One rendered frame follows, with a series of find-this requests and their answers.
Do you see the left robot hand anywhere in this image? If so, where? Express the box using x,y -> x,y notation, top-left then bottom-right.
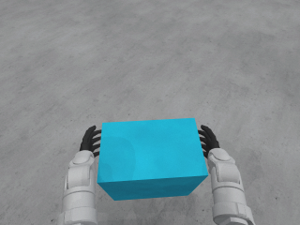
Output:
80,126 -> 102,158

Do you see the robot right forearm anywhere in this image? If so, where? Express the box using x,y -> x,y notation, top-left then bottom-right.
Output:
207,148 -> 256,225

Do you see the carton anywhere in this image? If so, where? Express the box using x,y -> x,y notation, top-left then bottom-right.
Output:
97,117 -> 208,201

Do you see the robot left forearm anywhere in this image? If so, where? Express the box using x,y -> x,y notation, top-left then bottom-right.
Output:
56,150 -> 98,225

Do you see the right robot hand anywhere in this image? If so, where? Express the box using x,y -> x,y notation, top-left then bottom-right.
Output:
198,125 -> 220,159

